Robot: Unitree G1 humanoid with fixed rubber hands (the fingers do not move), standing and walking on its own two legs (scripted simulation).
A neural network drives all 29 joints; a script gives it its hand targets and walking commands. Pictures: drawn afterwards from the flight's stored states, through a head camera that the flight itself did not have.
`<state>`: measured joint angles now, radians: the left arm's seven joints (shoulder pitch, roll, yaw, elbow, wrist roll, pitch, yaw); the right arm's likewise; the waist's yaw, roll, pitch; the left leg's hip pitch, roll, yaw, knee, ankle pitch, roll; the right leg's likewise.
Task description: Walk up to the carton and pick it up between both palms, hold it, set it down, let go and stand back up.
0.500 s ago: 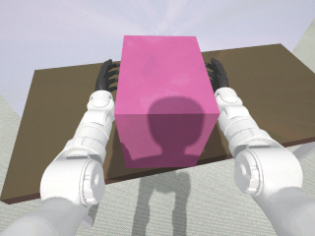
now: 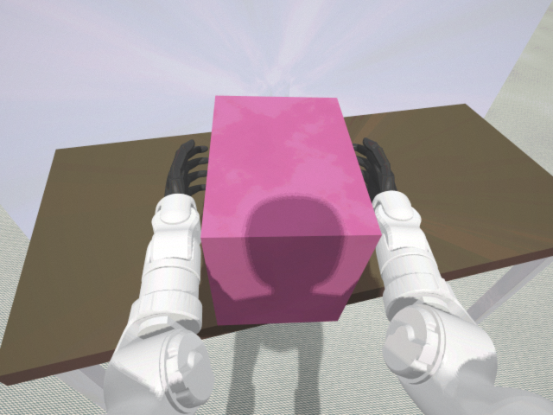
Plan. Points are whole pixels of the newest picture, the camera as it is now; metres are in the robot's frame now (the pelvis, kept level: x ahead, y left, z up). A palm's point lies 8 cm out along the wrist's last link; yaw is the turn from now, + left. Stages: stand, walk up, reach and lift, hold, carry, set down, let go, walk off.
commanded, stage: reach and lift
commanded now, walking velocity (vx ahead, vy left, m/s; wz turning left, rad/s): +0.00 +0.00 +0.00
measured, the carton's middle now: (277, 210) +0.43 +0.01 +0.06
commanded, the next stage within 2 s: none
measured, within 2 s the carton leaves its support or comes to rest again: leaves its support in 1.12 s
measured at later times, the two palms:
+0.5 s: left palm (180, 195) +0.41 +0.16 +0.12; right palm (379, 191) +0.42 -0.14 +0.12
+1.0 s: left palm (180, 194) +0.41 +0.16 +0.12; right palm (379, 192) +0.42 -0.14 +0.12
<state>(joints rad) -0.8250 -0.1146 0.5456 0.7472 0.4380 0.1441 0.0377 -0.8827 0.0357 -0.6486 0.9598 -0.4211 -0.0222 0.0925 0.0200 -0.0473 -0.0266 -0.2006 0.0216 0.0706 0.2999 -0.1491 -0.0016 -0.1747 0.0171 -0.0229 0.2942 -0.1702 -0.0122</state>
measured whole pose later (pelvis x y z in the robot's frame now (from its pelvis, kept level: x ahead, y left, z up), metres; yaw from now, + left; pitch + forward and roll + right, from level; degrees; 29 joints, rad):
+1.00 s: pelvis +0.00 +0.00 +0.00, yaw +1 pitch +4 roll +0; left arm -0.81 -0.10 0.51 0.74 0.40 0.16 0.05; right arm -0.86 0.04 -0.59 0.96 -0.36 -0.03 0.07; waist 0.00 -0.04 -0.05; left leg -0.22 0.02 0.06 0.30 -0.14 0.00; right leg -0.19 0.02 -0.04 0.29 -0.16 -0.01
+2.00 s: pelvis -0.02 +0.00 +0.00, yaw +2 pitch -4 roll -1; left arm -0.87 -0.01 0.36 0.66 0.30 0.45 0.09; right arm -0.93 -0.04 -0.28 1.01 -0.02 0.12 -0.08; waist -0.05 -0.06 -0.03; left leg -0.11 0.02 0.03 0.31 -0.13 0.00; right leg -0.04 0.01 -0.06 0.25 -0.14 -0.01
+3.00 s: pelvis -0.03 +0.01 +0.00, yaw +2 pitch -6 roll -1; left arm -0.92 0.03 0.37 0.43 0.31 0.76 0.01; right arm -1.03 -0.11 -0.06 0.86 0.27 0.40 -0.19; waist -0.09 -0.04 -0.07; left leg -0.07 0.01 0.03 0.33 -0.15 0.01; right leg 0.00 0.01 -0.06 0.25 -0.14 -0.01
